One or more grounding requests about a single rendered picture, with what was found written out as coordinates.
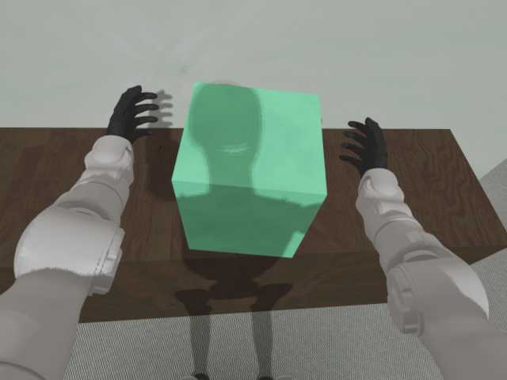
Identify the pedestal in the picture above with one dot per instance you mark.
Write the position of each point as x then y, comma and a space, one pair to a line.
159, 276

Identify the robot left forearm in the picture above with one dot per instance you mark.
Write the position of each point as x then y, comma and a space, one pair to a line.
102, 190

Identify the right robot upper arm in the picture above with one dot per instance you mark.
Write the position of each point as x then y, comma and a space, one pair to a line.
441, 303

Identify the robot right forearm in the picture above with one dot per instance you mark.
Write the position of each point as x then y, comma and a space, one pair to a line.
388, 222

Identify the left robot upper arm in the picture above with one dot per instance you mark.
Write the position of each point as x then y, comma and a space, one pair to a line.
69, 256

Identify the left robot hand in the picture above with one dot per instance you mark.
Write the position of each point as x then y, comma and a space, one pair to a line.
123, 121

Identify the right robot hand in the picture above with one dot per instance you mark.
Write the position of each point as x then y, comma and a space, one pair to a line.
374, 154

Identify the carton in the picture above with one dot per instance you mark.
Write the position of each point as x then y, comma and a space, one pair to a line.
250, 173

